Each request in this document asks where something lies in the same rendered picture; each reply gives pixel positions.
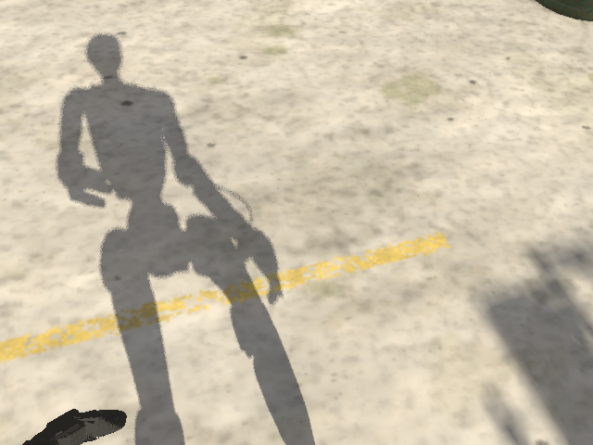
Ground robot left hand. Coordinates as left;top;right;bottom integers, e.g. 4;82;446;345
22;409;127;445

